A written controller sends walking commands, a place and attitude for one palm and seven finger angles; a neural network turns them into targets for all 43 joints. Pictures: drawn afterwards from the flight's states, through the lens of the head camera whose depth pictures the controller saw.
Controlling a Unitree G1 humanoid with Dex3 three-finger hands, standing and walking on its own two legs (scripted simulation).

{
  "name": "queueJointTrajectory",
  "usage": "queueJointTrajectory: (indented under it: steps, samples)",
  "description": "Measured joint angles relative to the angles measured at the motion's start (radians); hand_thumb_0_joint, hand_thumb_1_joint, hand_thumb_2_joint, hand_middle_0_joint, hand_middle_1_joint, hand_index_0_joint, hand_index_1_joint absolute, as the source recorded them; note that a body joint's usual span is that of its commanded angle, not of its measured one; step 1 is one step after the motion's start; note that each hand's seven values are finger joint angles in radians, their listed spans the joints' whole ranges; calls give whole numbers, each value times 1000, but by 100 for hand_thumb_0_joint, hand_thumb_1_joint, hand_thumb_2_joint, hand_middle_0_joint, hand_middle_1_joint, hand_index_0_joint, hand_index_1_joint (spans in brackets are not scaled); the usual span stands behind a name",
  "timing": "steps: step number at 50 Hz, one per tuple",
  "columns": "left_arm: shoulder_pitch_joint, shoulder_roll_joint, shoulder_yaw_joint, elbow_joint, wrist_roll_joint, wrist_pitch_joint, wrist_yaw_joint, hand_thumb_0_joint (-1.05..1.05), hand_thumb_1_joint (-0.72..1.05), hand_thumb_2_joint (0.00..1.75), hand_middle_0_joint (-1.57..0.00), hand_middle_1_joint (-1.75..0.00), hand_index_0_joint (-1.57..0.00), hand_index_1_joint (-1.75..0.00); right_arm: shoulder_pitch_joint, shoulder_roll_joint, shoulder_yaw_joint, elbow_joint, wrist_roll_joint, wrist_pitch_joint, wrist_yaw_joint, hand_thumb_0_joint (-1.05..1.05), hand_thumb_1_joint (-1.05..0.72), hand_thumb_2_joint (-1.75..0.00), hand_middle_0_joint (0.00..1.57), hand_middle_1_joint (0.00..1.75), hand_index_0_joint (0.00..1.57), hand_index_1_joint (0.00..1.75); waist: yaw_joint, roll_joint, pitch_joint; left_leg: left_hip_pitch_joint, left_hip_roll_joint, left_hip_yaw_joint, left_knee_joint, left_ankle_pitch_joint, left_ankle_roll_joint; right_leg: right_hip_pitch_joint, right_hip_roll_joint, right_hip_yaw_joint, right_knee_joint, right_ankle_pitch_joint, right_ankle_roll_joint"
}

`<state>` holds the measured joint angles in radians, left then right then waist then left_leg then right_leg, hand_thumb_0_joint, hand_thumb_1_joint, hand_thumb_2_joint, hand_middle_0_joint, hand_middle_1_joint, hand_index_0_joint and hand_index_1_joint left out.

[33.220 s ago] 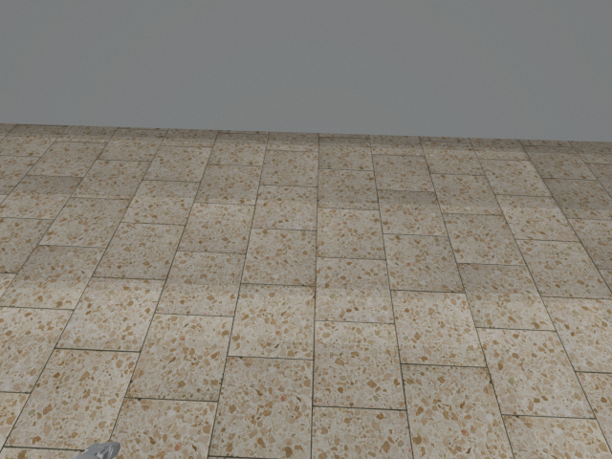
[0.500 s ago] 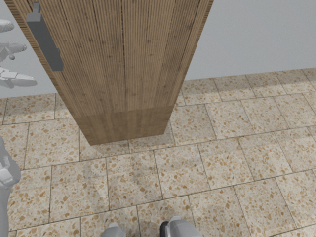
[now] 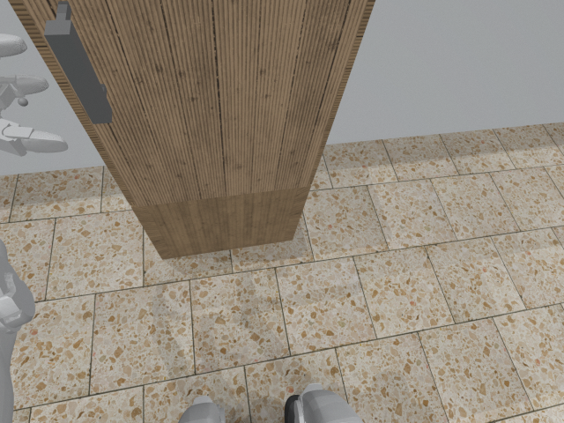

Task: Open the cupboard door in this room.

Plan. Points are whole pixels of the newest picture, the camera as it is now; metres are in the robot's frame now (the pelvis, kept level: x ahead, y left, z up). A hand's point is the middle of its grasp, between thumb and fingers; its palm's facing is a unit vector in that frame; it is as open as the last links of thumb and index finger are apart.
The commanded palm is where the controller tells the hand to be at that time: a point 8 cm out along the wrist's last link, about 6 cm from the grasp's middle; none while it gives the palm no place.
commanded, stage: slide the fingers in behind the handle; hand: left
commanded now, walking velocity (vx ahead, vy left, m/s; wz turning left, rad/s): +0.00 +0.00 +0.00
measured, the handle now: (84, 66) +0.57 +0.22 +0.12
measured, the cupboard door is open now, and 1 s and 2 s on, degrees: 0 0 0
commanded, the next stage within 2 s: close the thumb around the handle in 1.52 s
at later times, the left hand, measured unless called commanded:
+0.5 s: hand (63, 96) +0.52 +0.24 +0.12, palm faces +0.09 -1.00 -0.01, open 14.0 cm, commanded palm +0.49 +0.28 +0.11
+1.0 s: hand (92, 97) +0.52 +0.21 +0.11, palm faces +0.10 -0.99 -0.01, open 14.0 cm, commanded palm +0.49 +0.25 +0.11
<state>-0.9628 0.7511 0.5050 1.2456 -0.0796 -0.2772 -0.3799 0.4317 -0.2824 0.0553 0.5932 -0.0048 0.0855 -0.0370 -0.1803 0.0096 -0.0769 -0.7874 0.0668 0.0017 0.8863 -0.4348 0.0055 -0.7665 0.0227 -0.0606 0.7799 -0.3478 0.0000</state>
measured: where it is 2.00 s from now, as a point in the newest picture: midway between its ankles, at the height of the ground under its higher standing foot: outside the picture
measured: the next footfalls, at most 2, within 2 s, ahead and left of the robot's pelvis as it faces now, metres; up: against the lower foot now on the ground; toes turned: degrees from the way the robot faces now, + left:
none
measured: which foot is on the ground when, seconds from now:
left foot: down 0.00-1.00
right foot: down 0.00-1.00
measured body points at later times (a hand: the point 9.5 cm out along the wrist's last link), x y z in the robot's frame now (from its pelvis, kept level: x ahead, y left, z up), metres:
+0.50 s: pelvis +0.00 +0.00 +0.00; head +0.12 +0.02 +0.44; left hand +0.50 +0.29 +0.12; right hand -0.02 -0.26 -0.10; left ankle -0.02 +0.11 -0.70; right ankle +0.01 -0.13 -0.70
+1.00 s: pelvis +0.00 +0.00 +0.00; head +0.11 +0.01 +0.43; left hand +0.51 +0.26 +0.11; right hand -0.01 -0.27 -0.11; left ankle -0.02 +0.11 -0.70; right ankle +0.01 -0.13 -0.70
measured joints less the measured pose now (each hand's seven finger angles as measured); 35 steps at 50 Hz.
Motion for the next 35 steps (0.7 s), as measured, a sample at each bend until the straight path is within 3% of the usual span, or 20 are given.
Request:
queueJointTrajectory:
  steps: [6, 19, 35]
  samples:
    - [-22, -19, -22, -3, -6, 8, 3, -1, -50, 30, -30, -120, -30, -120, 13, -5, -4, 21, -4, -5, -4, 1, -91, -90, 21, 30, 20, 30, -5, -2, 0, -13, -3, -7, 2, 6, -1, -9, -3, -7, 0, 4, -1]
    - [-8, -81, -11, -24, 22, -2, 91, -1, -50, 30, -30, -120, -30, -120, 18, 8, -8, 11, -11, -15, 14, 1, -91, -90, 21, 30, 20, 30, -20, 4, -6, -3, 0, 12, -4, 5, 2, -10, 0, 12, 1, 7, 2]
    - [20, -168, -58, -61, 3, -19, 139, -1, -50, 30, -30, -120, -30, -120, 9, 18, -19, 24, -13, -22, 28, 1, -91, -90, 21, 30, 20, 30, 9, 12, -18, 26, -6, 11, -14, 3, 1, 16, -5, 12, 1, -3, 2]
